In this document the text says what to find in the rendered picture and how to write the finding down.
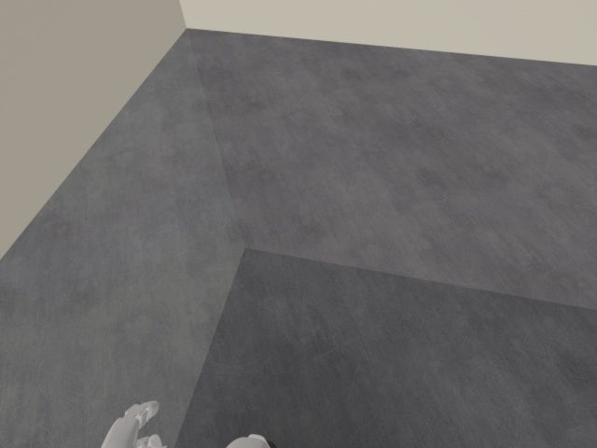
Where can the robot left hand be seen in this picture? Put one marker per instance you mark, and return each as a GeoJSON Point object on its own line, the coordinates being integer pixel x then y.
{"type": "Point", "coordinates": [124, 432]}

